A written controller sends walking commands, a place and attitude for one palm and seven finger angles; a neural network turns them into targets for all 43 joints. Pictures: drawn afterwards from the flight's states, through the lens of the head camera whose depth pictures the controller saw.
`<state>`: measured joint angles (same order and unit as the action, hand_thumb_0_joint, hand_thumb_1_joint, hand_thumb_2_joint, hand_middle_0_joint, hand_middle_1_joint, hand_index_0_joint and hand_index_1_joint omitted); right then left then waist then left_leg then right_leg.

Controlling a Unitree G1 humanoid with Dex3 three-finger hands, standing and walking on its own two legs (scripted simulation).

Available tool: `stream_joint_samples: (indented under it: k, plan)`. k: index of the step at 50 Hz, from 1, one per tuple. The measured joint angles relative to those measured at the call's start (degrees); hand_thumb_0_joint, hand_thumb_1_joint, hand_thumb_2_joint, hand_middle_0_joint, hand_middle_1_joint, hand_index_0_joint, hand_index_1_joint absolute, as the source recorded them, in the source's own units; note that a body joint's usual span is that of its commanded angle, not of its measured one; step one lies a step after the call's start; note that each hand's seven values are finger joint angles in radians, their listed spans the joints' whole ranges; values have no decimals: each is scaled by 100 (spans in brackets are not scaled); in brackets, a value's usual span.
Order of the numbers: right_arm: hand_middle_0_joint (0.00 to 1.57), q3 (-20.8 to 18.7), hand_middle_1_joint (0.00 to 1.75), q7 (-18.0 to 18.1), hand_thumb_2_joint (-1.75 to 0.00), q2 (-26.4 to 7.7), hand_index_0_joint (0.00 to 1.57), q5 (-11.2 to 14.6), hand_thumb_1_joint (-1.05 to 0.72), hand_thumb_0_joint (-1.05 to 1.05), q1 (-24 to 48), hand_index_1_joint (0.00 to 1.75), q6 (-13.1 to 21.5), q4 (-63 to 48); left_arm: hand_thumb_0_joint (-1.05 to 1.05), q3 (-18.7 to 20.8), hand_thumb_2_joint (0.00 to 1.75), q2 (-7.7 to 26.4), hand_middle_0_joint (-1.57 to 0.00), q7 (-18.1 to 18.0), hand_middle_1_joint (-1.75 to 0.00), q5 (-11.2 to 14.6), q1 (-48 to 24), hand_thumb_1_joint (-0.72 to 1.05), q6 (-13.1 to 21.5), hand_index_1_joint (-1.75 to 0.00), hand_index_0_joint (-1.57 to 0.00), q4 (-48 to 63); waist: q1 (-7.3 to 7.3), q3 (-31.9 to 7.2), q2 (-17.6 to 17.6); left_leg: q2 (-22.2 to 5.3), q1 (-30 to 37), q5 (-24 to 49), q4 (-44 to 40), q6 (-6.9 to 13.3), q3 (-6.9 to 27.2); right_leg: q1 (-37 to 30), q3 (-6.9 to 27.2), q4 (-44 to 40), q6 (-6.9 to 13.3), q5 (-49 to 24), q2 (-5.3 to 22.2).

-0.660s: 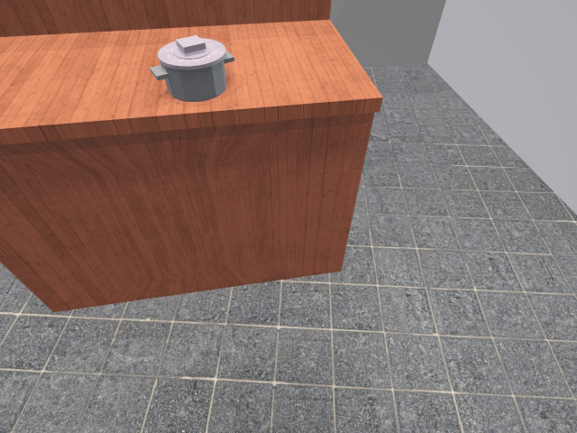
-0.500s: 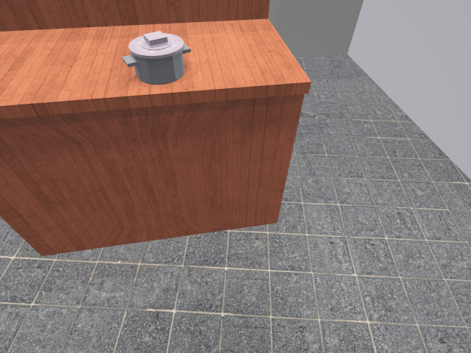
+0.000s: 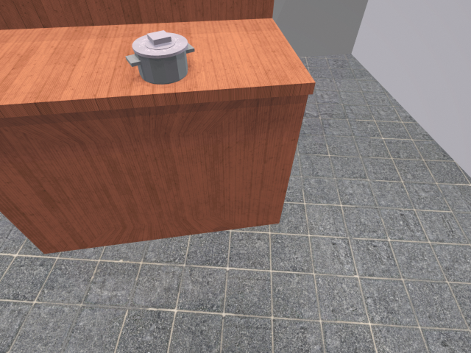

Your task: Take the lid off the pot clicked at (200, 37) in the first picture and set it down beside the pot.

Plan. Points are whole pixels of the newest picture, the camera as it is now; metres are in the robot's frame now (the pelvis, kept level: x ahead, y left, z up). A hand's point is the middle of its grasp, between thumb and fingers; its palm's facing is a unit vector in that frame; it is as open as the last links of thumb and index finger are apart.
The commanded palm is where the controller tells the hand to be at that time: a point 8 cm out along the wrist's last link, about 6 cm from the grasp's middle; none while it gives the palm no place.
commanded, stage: turn to face it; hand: left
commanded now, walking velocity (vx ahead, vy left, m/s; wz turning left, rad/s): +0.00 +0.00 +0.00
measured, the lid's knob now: (159, 37) +0.87 +0.27 +0.14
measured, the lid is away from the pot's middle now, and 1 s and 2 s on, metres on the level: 0.00 0.00 0.00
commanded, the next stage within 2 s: take the last steps up to it in 0.64 s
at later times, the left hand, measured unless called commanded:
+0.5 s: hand out of the picture +0.02 +0.21 -0.18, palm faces +0.07 -0.96 -0.25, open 7.4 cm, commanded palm none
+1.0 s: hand out of the picture -0.06 +0.17 -0.17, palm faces +0.26 -0.93 -0.25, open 7.4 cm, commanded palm none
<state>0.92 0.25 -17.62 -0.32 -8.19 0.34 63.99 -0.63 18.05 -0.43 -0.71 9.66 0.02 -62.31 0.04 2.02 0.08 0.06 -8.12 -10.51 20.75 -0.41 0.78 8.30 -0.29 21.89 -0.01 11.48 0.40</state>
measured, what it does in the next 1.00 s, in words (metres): lifts its left foot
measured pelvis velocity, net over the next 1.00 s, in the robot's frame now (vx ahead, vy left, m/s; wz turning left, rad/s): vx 0.01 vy -0.01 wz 0.21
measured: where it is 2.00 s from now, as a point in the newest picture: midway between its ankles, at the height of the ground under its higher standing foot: (223, 328)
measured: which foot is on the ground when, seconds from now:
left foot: down 0.00-0.82, up 0.84-1.00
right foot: down 0.00-1.00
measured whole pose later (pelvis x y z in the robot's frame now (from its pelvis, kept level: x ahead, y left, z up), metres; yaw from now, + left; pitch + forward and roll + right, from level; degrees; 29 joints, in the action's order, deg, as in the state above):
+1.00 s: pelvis +0.01 -0.01 +0.00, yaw +12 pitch -1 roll +1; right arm -2.9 -0.7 -12.8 -1.4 -15.1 -1.6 59.6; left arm 1.2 10.0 -1.1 -1.5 23.7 1.8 -60.4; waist -0.9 -1.0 0.8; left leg -1.2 -26.7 -17.5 55.9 0.8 -1.1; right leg 4.2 -4.7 22.5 1.8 17.8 1.5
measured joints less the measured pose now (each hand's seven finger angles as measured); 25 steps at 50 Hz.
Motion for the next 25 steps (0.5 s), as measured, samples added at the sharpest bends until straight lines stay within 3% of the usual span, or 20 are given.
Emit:
stream_joint_samples:
  k: [12, 25]
  plan:
    - [20, -1, 30, 18, -89, 61, 20, 2, -90, 1, -59, 30, -60, -25, 0, 18, 90, -70, -20, -55, -30, 15, 5, 91, -48, -30, -20, 42, 28, 6, -1, 42, -87, -45, 124, -2, 92, 49, -92, 130, -14, 89, 43]
    - [20, -25, 30, -11, -90, 561, 20, -13, -90, 1, -309, 30, -248, -254, 0, 56, 90, -521, -20, -108, -30, 6, 228, 91, -201, -30, -20, 277, 7, 79, 29, 179, -658, -343, 975, 23, 385, 421, -390, 827, -25, 437, 167]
